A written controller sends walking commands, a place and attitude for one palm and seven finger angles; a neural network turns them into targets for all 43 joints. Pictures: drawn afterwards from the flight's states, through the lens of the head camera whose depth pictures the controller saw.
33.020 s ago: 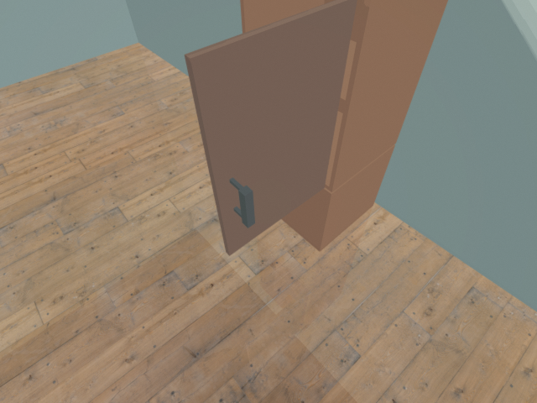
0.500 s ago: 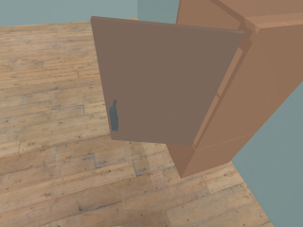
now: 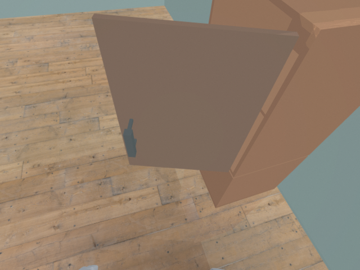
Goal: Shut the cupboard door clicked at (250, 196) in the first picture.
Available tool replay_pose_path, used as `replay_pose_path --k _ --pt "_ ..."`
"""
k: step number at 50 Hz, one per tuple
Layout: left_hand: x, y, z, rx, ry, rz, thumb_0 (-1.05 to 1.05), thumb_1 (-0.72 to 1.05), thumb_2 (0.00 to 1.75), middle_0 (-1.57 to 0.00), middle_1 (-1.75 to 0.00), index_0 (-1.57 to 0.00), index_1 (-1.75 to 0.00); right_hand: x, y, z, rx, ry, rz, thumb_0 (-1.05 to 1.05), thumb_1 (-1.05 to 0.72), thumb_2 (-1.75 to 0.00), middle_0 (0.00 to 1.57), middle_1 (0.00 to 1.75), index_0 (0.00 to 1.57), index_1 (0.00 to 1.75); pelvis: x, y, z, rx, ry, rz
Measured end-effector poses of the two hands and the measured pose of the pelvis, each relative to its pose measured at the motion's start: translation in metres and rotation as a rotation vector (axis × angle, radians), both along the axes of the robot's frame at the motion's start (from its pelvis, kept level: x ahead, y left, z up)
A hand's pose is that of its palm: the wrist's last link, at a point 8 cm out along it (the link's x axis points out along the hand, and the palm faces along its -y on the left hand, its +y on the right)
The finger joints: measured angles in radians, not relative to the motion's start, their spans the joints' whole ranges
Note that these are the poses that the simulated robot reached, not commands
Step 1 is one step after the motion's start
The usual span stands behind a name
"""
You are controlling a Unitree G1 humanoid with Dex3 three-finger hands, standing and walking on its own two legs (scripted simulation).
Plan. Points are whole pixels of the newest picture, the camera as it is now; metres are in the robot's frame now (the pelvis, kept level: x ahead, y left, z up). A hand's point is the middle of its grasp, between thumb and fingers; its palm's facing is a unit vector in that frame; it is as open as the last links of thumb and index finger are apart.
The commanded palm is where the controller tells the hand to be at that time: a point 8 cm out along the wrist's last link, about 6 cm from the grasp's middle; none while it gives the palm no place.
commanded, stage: come to a stop and stand still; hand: left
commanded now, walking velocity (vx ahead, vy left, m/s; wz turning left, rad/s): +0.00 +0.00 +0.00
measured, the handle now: (131, 138) +0.49 +0.18 -0.10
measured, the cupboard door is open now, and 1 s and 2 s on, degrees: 69 69 69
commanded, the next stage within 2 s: none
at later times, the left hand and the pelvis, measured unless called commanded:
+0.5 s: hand out of the picture +0.01 +0.22 -0.15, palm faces +0.00 -0.96 -0.29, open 7.4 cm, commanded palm none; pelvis -0.06 +0.01 +0.00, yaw -1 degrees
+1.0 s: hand out of the picture -0.09 +0.25 -0.17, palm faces -0.02 -0.97 -0.26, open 7.4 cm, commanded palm none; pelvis -0.12 +0.03 +0.01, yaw -1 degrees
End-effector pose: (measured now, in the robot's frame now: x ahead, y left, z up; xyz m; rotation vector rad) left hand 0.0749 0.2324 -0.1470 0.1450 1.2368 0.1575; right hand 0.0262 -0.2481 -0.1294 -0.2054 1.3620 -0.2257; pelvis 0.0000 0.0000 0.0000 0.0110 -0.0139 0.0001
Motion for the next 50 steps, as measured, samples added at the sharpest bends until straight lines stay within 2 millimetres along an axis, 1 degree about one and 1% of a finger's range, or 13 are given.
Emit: replay_pose_path --k 4,6,8,10,13,17,20,23,28,34,39,44,50 --pt "-0.007 0.007 0.002 -0.004 0.024 0.001 0.01 0.90 0.90 -0.20 -0.30 -0.20 -0.30 -0.001 0.009 0.009 -0.011 -0.028 0.011 0.01 -0.91 -0.90 0.20 0.30 0.20 0.30 -0.004 0.005 0.005 -0.012 0.001 -0.018" --pt "-0.011 0.010 0.007 0.004 0.021 -0.025 0.01 0.90 0.90 -0.20 -0.30 -0.20 -0.30 0.000 0.013 0.010 0.001 -0.053 0.015 0.01 -0.91 -0.90 0.20 0.30 0.20 0.30 -0.006 0.006 0.007 -0.023 0.006 -0.013" --pt "-0.016 0.013 0.012 0.019 0.001 -0.036 0.01 0.90 0.90 -0.20 -0.30 -0.20 -0.30 0.004 0.015 0.008 0.014 -0.096 0.014 0.01 -0.90 -0.90 0.20 0.30 0.20 0.30 -0.009 0.008 0.007 -0.029 0.013 -0.016" --pt "-0.021 0.017 0.015 0.044 -0.022 -0.044 0.01 0.90 0.90 -0.20 -0.30 -0.20 -0.30 0.009 0.016 0.002 0.029 -0.147 0.009 0.01 -0.90 -0.90 0.20 0.30 0.20 0.30 -0.012 0.008 0.002 -0.017 0.012 -0.024" --pt "-0.032 0.023 0.019 0.082 -0.032 -0.061 0.01 0.90 0.90 -0.20 -0.30 -0.20 -0.30 0.014 0.020 -0.006 0.054 -0.212 -0.004 0.01 -0.90 -0.90 0.20 0.30 0.20 0.30 -0.021 0.009 -0.003 -0.015 0.001 -0.032" --pt "-0.045 0.029 0.026 0.107 -0.052 -0.065 0.01 0.90 0.90 -0.20 -0.30 -0.20 -0.30 0.010 0.026 -0.008 0.080 -0.254 0.010 0.01 -0.90 -0.90 0.20 0.30 0.20 0.30 -0.035 0.011 -0.003 -0.009 -0.017 -0.026" --pt "-0.054 0.032 0.028 0.112 -0.078 -0.057 0.01 0.90 0.90 -0.20 -0.30 -0.20 -0.30 -0.001 0.026 -0.007 0.083 -0.255 0.026 0.01 -0.90 -0.90 0.20 0.30 0.20 0.30 -0.046 0.010 -0.003 -0.009 -0.030 -0.027" --pt "-0.066 0.033 0.028 0.107 -0.087 -0.057 0.01 0.90 0.90 -0.20 -0.30 -0.20 -0.30 -0.015 0.022 -0.005 0.075 -0.242 0.035 0.01 -0.90 -0.90 0.20 0.30 0.20 0.30 -0.057 0.010 -0.002 -0.011 -0.038 -0.026" --pt "-0.093 0.033 0.025 0.093 -0.060 -0.062 0.01 0.90 0.90 -0.20 -0.30 -0.20 -0.30 -0.044 0.008 0.000 0.039 -0.199 0.032 0.01 -0.90 -0.90 0.20 0.30 0.20 0.30 -0.073 0.011 0.000 -0.015 -0.037 -0.022" --pt "-0.126 0.036 0.019 0.070 0.005 -0.054 0.01 0.90 0.90 -0.21 -0.30 -0.20 -0.30 -0.082 -0.010 0.008 -0.019 -0.127 0.016 0.01 -0.90 -0.90 0.20 0.30 0.20 0.30 -0.086 0.012 0.003 -0.022 -0.031 -0.016" --pt "-0.146 0.042 0.014 0.058 0.046 -0.054 0.01 0.90 0.90 -0.21 -0.30 -0.20 -0.30 -0.107 -0.017 0.013 -0.055 -0.076 0.007 0.01 -0.90 -0.90 0.20 0.30 0.20 0.30 -0.095 0.016 0.004 -0.029 -0.035 -0.014" --pt "-0.159 0.050 0.014 0.060 0.067 -0.049 0.01 0.90 0.90 -0.21 -0.30 -0.20 -0.30 -0.119 -0.017 0.016 -0.067 -0.054 0.007 0.01 -0.90 -0.90 0.20 0.30 0.20 0.30 -0.104 0.020 0.006 -0.032 -0.039 -0.012" --pt "-0.171 0.060 0.015 0.064 0.077 -0.044 0.01 0.90 0.90 -0.20 -0.30 -0.20 -0.30 -0.118 -0.008 0.015 -0.059 -0.072 0.015 0.01 -0.90 -0.90 0.20 0.30 0.20 0.30 -0.115 0.027 0.007 -0.033 -0.046 -0.011"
